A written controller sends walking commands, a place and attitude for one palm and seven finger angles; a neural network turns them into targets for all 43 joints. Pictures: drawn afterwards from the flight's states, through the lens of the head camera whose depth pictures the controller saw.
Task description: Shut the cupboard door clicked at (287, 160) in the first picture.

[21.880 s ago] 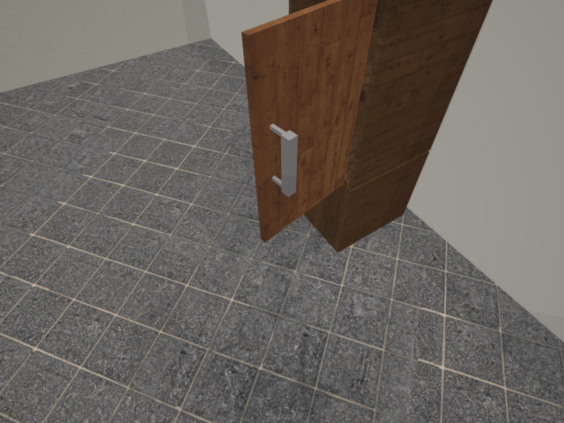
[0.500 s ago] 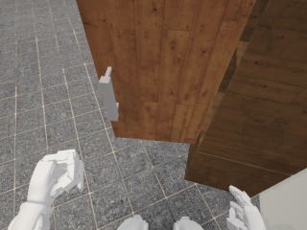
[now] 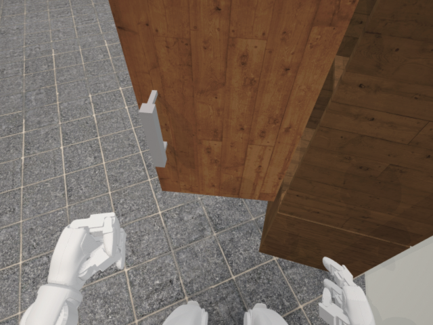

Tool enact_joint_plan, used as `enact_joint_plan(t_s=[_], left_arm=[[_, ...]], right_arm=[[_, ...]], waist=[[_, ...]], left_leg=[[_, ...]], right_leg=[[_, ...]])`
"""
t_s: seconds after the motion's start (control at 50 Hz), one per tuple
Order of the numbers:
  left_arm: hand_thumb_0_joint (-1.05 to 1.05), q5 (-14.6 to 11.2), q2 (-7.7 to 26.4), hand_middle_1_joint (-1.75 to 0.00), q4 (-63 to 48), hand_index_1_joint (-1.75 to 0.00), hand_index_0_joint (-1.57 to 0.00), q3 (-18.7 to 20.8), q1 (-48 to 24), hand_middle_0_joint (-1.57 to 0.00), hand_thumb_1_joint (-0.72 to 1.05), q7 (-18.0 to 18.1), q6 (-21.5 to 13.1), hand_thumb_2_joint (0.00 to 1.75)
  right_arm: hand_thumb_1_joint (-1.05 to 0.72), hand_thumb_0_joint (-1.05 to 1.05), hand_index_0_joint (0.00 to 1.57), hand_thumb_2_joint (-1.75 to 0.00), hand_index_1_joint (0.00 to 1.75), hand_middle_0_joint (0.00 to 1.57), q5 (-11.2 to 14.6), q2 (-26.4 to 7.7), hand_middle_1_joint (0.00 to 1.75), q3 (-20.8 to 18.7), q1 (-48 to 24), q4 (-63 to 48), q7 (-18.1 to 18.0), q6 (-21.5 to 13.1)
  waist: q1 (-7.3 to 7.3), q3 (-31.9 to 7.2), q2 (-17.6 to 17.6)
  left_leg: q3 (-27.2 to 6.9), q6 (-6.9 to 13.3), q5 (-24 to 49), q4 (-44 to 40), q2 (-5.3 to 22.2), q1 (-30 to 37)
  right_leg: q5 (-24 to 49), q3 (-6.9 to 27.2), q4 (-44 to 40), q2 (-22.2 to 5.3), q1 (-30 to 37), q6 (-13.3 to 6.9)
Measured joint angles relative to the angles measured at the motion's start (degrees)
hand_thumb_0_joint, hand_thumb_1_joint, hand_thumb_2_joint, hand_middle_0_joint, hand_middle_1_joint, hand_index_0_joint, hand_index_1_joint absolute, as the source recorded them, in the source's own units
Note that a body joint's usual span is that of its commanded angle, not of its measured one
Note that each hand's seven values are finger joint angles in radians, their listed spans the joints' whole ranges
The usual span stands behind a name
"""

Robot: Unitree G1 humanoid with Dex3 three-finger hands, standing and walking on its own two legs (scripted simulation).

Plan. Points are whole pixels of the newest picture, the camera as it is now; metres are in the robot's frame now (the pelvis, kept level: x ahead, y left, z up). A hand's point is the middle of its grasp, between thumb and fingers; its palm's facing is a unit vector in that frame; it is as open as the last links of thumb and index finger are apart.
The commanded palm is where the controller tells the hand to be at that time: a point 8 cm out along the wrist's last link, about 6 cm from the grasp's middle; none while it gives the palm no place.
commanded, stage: bring the fist close to the handle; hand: left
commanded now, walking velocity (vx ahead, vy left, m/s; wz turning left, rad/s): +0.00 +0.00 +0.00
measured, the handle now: (157, 130) +0.48 +0.17 +0.05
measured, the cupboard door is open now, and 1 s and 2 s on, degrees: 100 100 93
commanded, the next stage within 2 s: push the door shut along its arc in 1.28 s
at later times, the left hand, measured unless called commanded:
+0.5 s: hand (150, 205) +0.31 +0.15 +0.05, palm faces -0.08 -1.00 -0.02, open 3.1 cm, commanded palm +0.29 +0.20 +0.06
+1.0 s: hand (169, 167) +0.39 +0.12 +0.06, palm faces -0.04 -1.00 -0.01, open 3.1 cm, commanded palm +0.35 +0.18 +0.06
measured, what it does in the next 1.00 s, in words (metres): stands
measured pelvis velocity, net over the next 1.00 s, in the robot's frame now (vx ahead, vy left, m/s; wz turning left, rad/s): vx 0.00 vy -0.02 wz -0.02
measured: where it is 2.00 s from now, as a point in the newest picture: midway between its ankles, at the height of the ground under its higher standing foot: outside the picture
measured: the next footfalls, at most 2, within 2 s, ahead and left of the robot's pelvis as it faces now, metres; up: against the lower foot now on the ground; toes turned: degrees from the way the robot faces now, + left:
none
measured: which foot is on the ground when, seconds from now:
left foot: down 0.00-1.00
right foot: down 0.00-1.00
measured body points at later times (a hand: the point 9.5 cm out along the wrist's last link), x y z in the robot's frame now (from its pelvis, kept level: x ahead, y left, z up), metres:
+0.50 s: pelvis +0.01 -0.01 +0.01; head +0.07 -0.02 +0.45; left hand +0.31 +0.20 +0.05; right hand +0.15 -0.26 -0.09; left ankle +0.01 +0.06 -0.65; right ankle +0.04 -0.09 -0.65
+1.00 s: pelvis +0.00 -0.02 +0.01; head +0.09 -0.02 +0.45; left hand +0.38 +0.18 +0.06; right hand +0.12 -0.27 -0.10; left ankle +0.01 +0.06 -0.65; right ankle +0.04 -0.09 -0.65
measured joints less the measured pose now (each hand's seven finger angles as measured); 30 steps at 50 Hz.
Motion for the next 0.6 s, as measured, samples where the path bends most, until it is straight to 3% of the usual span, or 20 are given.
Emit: enact_joint_plan(t_s=[0.06, 0.1, 0.24, 0.4, 0.52, 0.6], left_arm=[[0.02, 0.3, -0.3, -1.50, 1.1, -1.50, -1.30, 0.5, -3.8, -1.30, 0.90, 1.1, -2.3, 0.90], [0.02, 0.8, -0.4, -1.50, 3.4, -1.50, -1.30, 0.3, -7.0, -1.30, 0.90, 1.1, -1.9, 0.90], [0.02, 1.7, 0.0, -1.50, 9.5, -1.50, -1.30, -0.9, -13.4, -1.30, 0.90, 0.3, 4.9, 0.90], [0.02, 1.7, -0.4, -1.50, 13.2, -1.50, -1.30, 1.3, -17.8, -1.30, 0.90, 3.3, 0.9, 0.90], [0.02, 2.3, -1.2, -1.50, 17.4, -1.50, -1.30, -0.5, -19.8, -1.30, 0.90, 2.0, 2.4, 0.90], [0.02, 3.0, -1.9, -1.50, 18.7, -1.50, -1.30, -1.2, -22.0, -1.30, 0.90, 3.4, 0.9, 0.90]], right_arm=[[-0.90, 0.01, 0.20, -0.90, 0.30, 0.21, -0.2, -0.2, 0.30, 0.2, -0.5, 1.0, 0.0, -0.1], [-0.90, 0.01, 0.20, -0.90, 0.30, 0.21, 0.0, -0.5, 0.30, 0.3, -0.9, 1.6, 0.1, 0.1], [-0.90, 0.01, 0.20, -0.90, 0.30, 0.21, 0.6, -0.3, 0.30, 0.6, -0.4, 2.0, -0.2, 1.7], [-0.90, 0.01, 0.20, -0.90, 0.30, 0.20, 0.3, -0.6, 0.30, 0.0, 1.2, 3.6, 0.6, 2.5], [-0.90, 0.01, 0.20, -0.90, 0.30, 0.20, 0.5, -1.2, 0.30, -0.6, 0.9, 3.9, 0.8, 3.7], [-0.90, 0.01, 0.20, -0.90, 0.30, 0.20, 0.3, -1.0, 0.30, -0.8, 0.2, 4.5, 0.5, 3.6]], waist=[[0.02, -0.1, 0.0], [-0.12, 0.0, 0.2], [-1.29, 0.4, 0.1], [-1.57, -0.2, -0.2], [-1.71, 0.3, 0.0], [-1.79, 0.9, -0.4]], left_leg=[[-0.4, -0.2, -0.2, 1.0, 0.0, -1.0], [-0.6, -0.3, -0.2, 1.5, -0.1, -1.7], [0.1, -0.6, 0.4, -0.2, 0.3, -0.8], [0.5, -0.9, 0.6, -2.1, 0.4, 0.8], [0.8, -0.9, 0.7, -2.6, 0.3, 1.0], [0.9, -1.0, 0.8, -2.6, 0.3, 0.9]], right_leg=[[-0.2, -0.5, 0.8, -0.1, -0.8, -0.2], [-0.4, -0.7, 1.4, -0.2, -1.5, -0.4], [0.2, 0.1, 0.3, 0.2, -1.1, -0.7], [0.3, 0.7, -0.9, 0.5, 0.0, -0.9], [0.2, 1.0, -1.0, 0.4, -0.1, -0.9], [0.3, 1.1, -0.9, 0.4, -0.3, -1.0]])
